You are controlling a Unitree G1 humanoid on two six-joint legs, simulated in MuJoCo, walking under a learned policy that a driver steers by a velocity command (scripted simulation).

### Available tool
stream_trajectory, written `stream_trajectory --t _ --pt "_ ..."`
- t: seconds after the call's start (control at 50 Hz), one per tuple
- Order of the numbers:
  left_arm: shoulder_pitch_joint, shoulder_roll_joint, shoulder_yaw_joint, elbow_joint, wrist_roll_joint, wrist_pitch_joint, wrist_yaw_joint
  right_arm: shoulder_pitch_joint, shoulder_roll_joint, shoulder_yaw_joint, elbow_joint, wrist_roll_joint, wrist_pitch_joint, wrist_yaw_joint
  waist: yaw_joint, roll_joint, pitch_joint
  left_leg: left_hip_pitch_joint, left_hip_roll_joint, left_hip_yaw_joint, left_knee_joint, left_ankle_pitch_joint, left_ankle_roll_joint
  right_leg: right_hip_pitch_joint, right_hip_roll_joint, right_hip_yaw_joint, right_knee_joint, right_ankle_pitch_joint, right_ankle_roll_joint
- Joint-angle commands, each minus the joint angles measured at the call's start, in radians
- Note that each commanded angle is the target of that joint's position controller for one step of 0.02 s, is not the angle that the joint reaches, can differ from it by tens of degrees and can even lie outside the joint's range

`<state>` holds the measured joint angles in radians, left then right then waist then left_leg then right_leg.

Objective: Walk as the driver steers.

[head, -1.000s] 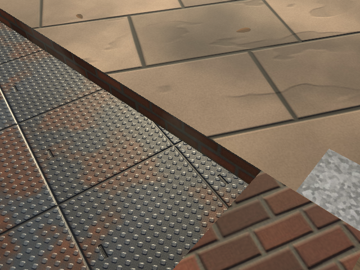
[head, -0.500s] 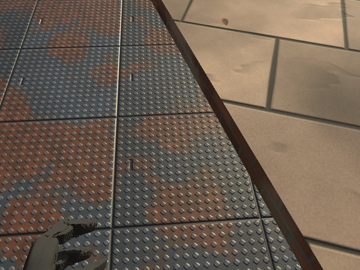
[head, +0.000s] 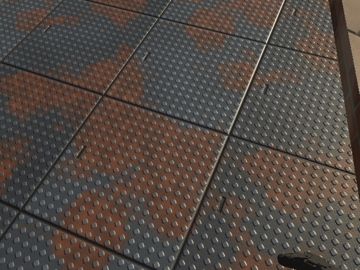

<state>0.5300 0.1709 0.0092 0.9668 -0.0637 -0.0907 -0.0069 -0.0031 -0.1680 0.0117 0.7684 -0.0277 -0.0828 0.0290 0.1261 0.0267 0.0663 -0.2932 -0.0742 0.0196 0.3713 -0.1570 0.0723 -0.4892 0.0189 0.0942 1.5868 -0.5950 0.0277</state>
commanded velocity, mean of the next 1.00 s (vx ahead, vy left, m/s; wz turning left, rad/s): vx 0.08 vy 0.00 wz -0.38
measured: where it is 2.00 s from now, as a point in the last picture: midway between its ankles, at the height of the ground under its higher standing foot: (238, 158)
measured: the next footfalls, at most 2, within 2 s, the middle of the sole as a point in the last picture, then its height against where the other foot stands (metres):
right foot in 0.20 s outside the picture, level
left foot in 0.64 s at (214, 263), level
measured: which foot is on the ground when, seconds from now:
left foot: down 0.00-0.20, up 0.22-0.62, down 0.64-1.00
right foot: up 0.00-0.18, down 0.20-0.64, up 0.66-0.96, down 0.98-1.00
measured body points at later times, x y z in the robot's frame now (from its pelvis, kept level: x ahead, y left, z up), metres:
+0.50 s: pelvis +0.23 -0.08 -0.01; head +0.27 -0.11 +0.44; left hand +0.49 +0.13 -0.08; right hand +0.33 -0.40 -0.10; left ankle +0.36 +0.05 -0.71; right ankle +0.28 -0.17 -0.74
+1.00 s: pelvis +0.30 -0.07 +0.00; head +0.35 -0.09 +0.44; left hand +0.57 +0.11 -0.10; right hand +0.30 -0.38 -0.11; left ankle +0.39 +0.02 -0.74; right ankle +0.22 -0.16 -0.74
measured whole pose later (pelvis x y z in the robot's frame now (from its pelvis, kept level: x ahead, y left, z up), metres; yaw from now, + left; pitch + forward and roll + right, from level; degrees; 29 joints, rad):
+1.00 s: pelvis +0.30 -0.07 +0.00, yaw -20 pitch +3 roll -1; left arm 0.11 0.27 0.06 0.65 -0.02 -0.01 0.03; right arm 0.20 -0.29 -0.09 0.71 0.04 0.05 -0.04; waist -0.03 0.02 0.06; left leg -0.35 -0.12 -0.29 0.48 -0.16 0.00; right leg -0.19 0.08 0.11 0.43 -0.28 0.02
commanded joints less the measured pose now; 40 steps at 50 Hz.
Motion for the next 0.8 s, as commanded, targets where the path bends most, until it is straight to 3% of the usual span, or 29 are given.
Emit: stream_trajectory --t 0.02,0.04,0.06,0.08,0.1,0.14,0.18,0.2,0.22,0.24,0.26,0.28,0.3,0.32,0.36,0.42,0.48,0.52,0.58,0.62,0.64,0.66,0.68,0.7,0.72,0.74,0.76,0.78,0.8 --pt "0.135 0.134 0.041 -0.084 0.013 -0.008 0.004 -0.059 -0.158 -0.055 -0.072 0.057 0.021 -0.045 0.029 -0.102 -0.274 0.503 0.451 -0.215 0.07 0.702 0.246 -0.458 -0.185 0.07 -0.391 0.093 0.066" --pt "0.094 0.112 0.036 -0.079 0.037 0.002 0.007 -0.124 -0.145 -0.055 -0.097 0.057 0.018 -0.043 0.025 -0.093 -0.192 0.163 0.419 -0.157 0.011 0.779 0.227 -0.219 -0.183 -0.027 -0.541 0.198 0.097" --pt "0.069 0.089 0.03 -0.093 0.054 0.0 0.004 -0.132 -0.179 -0.068 -0.096 0.043 0.014 -0.044 0.012 -0.056 -0.168 -0.006 0.358 -0.071 -0.018 0.791 0.206 -0.039 -0.152 -0.08 -0.655 0.34 0.103" --pt "0.054 0.068 0.027 -0.097 0.054 -0.009 -0.001 -0.091 -0.192 -0.077 -0.081 0.035 0.007 -0.049 -0.012 -0.031 -0.177 -0.046 0.309 -0.016 -0.008 0.705 0.176 0.057 -0.13 -0.094 -0.75 0.485 0.087" --pt "0.045 0.072 0.034 -0.105 0.052 -0.013 -0.005 -0.058 -0.195 -0.084 -0.069 0.037 0.0 -0.054 -0.026 0.013 -0.195 -0.046 0.283 0.017 0.01 0.61 0.149 0.117 -0.111 -0.098 -0.818 0.611 0.064" --pt "0.036 0.097 0.054 -0.116 0.05 -0.005 -0.009 -0.051 -0.161 -0.077 -0.047 0.055 0.007 -0.063 -0.027 0.059 -0.172 -0.016 0.244 0.089 0.085 0.53 0.083 0.158 -0.061 -0.138 -0.882 0.692 0.023" --pt "0.11 0.15 0.092 -0.116 0.074 0.008 -0.003 -0.054 -0.161 -0.078 -0.035 0.062 0.033 -0.071 0.028 0.026 -0.19 -0.027 0.186 0.133 0.306 0.544 0.001 0.311 0.037 -0.171 -0.918 0.648 -0.051" --pt "0.176 0.213 0.117 -0.121 0.085 0.008 0.003 -0.063 -0.167 -0.079 -0.045 0.05 0.049 -0.07 0.076 -0.12 -0.179 -0.104 0.116 0.143 0.576 0.299 -0.066 0.415 0.012 -0.078 -0.988 0.92 -0.108" --pt "0.083 0.281 0.117 -0.165 0.091 0.0 0.002 0.024 -0.078 -0.059 -0.061 -0.004 0.065 -0.051 -0.059 -0.434 -0.137 -0.292 -0.082 0.102 0.93 -0.536 -0.125 0.46 -0.167 0.304 -1.076 1.42 -0.214" --pt "-0.007 0.337 0.12 -0.247 0.128 -0.009 -0.012 0.194 -0.069 -0.041 -0.047 0.033 0.062 -0.042 -0.121 -0.451 -0.369 -0.383 -0.116 -0.122 1.146 -0.549 -0.12 0.637 -0.332 0.679 -1.166 1.286 -0.389" --pt "-0.115 0.338 0.137 -0.321 0.107 0.001 -0.013 0.166 -0.151 -0.047 -0.041 0.052 0.063 -0.042 -0.093 -0.267 -0.402 -0.4 -0.065 -0.174 1.179 -0.479 -0.093 0.631 -0.324 0.679 -1.18 0.996 -0.389" --pt "-0.171 0.294 0.127 -0.346 0.071 0.02 -0.004 0.084 -0.179 -0.056 -0.055 0.047 0.068 -0.049 -0.086 -0.118 -0.331 -0.419 -0.029 -0.179 1.104 -0.384 -0.075 0.528 -0.278 0.616 -1.19 0.74 -0.34" --pt "-0.214 0.253 0.112 -0.36 0.042 0.04 0.008 0.032 -0.179 -0.06 -0.059 0.03 0.077 -0.059 -0.098 -0.032 -0.247 -0.391 0.006 -0.176 1.004 -0.327 -0.071 0.388 -0.234 0.552 -1.227 0.578 -0.295" --pt "-0.253 0.233 0.104 -0.374 0.039 0.058 0.023 0.011 -0.181 -0.064 -0.067 0.027 0.085 -0.062 -0.121 -0.052 -0.198 -0.35 0.021 -0.182 0.891 -0.297 -0.066 0.281 -0.203 0.507 -1.246 0.514 -0.27" --pt "-0.284 0.232 0.108 -0.406 0.05 0.09 0.051 -0.004 -0.175 -0.067 -0.065 0.032 0.088 -0.059 -0.126 -0.1 -0.165 -0.264 0.005 -0.15 0.652 -0.255 -0.077 0.215 -0.121 0.399 -1.251 0.545 -0.22" --pt "-0.286 0.277 0.127 -0.426 0.051 0.118 0.076 0.004 -0.167 -0.066 -0.055 0.04 0.078 -0.058 -0.119 -0.114 -0.218 -0.212 -0.018 -0.165 0.47 -0.178 -0.118 0.255 -0.108 0.389 -1.231 0.646 -0.209" --pt "-0.326 0.284 0.131 -0.453 0.046 0.137 0.077 0.003 -0.177 -0.071 -0.055 0.038 0.078 -0.058 -0.11 -0.146 -0.212 -0.19 -0.022 -0.176 0.38 -0.111 -0.134 0.239 -0.089 0.41 -1.23 0.556 -0.191" --pt "-0.344 0.28 0.129 -0.463 0.051 0.143 0.071 0.014 -0.188 -0.078 -0.054 0.032 0.074 -0.056 -0.107 -0.166 -0.203 -0.172 -0.015 -0.177 0.337 -0.094 -0.133 0.234 -0.082 0.421 -1.221 0.518 -0.184" --pt "-0.366 0.261 0.116 -0.477 0.059 0.142 0.064 0.036 -0.208 -0.086 -0.054 0.026 0.055 -0.048 -0.094 -0.193 -0.219 -0.108 0.012 -0.161 0.253 -0.073 -0.118 0.249 -0.078 0.429 -1.165 0.592 -0.18" --pt "-0.391 0.249 0.104 -0.483 0.054 0.142 0.058 0.089 -0.207 -0.092 -0.046 0.023 0.041 -0.039 -0.123 -0.179 -0.216 0.014 0.029 -0.137 0.088 0.044 -0.085 0.218 -0.047 0.422 -1.111 0.582 -0.16" --pt "-0.37 0.227 0.095 -0.48 0.057 0.141 0.054 0.102 -0.229 -0.1 -0.047 0.014 0.04 -0.038 -0.118 -0.124 -0.213 0.098 0.099 -0.187 0.023 0.107 -0.051 0.171 -0.003 0.392 -1.055 0.448 -0.13" --pt "-0.309 0.174 0.075 -0.467 0.072 0.138 0.049 0.076 -0.277 -0.104 -0.073 -0.006 0.046 -0.042 -0.079 0.08 -0.212 0.153 0.283 -0.378 -0.046 0.205 0.028 0.109 0.108 0.254 -0.857 0.136 -0.077" --pt "-0.326 0.214 0.084 -0.502 0.071 0.125 0.043 0.083 -0.3 -0.107 -0.066 -0.034 0.05 -0.042 -0.064 0.316 -0.166 0.08 0.406 -0.636 -0.128 0.235 0.21 0.02 0.182 0.144 -0.677 -0.065 -0.011" --pt "-0.309 0.271 0.098 -0.467 0.078 0.114 0.046 0.05 -0.23 -0.087 -0.093 -0.023 0.043 -0.042 -0.07 0.205 -0.162 0.057 0.405 -0.653 -0.109 0.174 0.233 0.027 0.11 0.194 -0.551 -0.008 0.025" --pt "-0.32 0.27 0.096 -0.436 0.082 0.114 0.044 0.026 -0.18 -0.069 -0.099 -0.002 0.042 -0.042 -0.072 0.102 -0.159 0.05 0.339 -0.528 -0.068 0.145 0.181 0.058 0.077 0.172 -0.545 0.056 0.047" --pt "-0.323 0.226 0.085 -0.416 0.094 0.119 0.044 0.027 -0.169 -0.06 -0.099 0.016 0.045 -0.038 -0.07 0.058 -0.159 0.064 0.27 -0.462 -0.051 0.113 0.13 0.074 0.042 0.104 -0.595 0.077 0.07" --pt "-0.354 0.208 0.079 -0.429 0.096 0.116 0.045 0.04 -0.216 -0.074 -0.099 0.037 0.055 -0.038 -0.09 0.066 -0.122 0.081 0.242 -0.467 -0.04 0.127 0.117 0.043 0.025 0.064 -0.664 0.101 0.08" --pt "-0.391 0.196 0.075 -0.437 0.086 0.11 0.044 0.079 -0.281 -0.097 -0.096 0.046 0.072 -0.045 -0.11 0.077 -0.103 0.088 0.207 -0.453 -0.023 0.176 0.108 0.042 0.038 0.016 -0.719 0.104 0.082" --pt "-0.421 0.189 0.072 -0.442 0.075 0.104 0.045 0.126 -0.317 -0.114 -0.094 0.048 0.085 -0.049 -0.133 0.09 -0.108 0.114 0.186 -0.453 -0.014 0.208 0.105 0.053 0.06 -0.01 -0.772 0.093 0.082"
Velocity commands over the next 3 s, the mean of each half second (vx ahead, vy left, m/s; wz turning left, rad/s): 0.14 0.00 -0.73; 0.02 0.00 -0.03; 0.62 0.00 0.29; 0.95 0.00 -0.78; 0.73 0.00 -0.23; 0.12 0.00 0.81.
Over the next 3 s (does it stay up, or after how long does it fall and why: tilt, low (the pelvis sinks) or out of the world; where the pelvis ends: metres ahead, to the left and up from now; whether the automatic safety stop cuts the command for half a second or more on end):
stays up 1.33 -0.47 0.02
